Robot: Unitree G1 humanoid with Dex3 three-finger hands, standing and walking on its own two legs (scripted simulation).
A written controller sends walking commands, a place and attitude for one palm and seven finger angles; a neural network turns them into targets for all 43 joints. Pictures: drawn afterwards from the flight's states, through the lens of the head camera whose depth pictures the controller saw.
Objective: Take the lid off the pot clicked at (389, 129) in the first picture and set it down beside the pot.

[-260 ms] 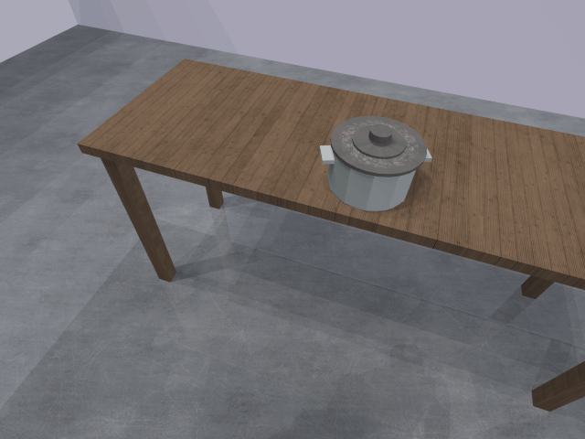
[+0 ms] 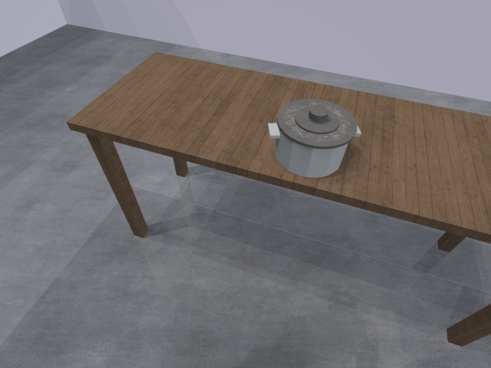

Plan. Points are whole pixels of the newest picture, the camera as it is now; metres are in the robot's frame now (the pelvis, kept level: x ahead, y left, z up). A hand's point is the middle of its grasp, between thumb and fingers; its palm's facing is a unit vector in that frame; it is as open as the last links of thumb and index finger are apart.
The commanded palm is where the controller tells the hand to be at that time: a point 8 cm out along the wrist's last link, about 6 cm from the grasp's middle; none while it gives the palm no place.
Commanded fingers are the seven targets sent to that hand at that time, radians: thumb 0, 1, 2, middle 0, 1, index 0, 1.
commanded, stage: look at it before walking up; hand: left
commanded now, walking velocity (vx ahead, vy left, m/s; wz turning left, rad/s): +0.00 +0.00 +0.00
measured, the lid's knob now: (318, 113) +0.69 -0.14 +0.04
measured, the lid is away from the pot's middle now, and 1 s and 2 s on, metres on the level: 0.00 0.00 0.00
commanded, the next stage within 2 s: turn to face it in 0.38 s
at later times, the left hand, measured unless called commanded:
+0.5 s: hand out of the picture -0.01 +0.16 -0.18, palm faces +0.04 -0.98 -0.19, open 7.4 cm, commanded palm none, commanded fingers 0.00 0.90 0.90 -0.20 -0.30 -0.20 -0.30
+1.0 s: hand out of the picture +0.05 +0.18 -0.18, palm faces -0.05 -0.97 -0.23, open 7.4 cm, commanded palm none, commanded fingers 0.00 0.90 0.90 -0.20 -0.30 -0.20 -0.30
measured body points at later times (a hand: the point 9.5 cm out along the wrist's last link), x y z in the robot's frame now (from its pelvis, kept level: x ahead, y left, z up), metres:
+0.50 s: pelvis +0.00 -0.01 +0.00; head +0.02 -0.01 +0.45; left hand -0.01 +0.21 -0.16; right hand +0.00 -0.23 -0.16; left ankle +0.00 +0.11 -0.74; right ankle +0.00 -0.13 -0.74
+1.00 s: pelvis -0.01 -0.01 -0.01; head +0.03 -0.02 +0.44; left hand +0.05 +0.23 -0.16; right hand +0.02 -0.27 -0.16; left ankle -0.01 +0.11 -0.73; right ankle +0.00 -0.13 -0.74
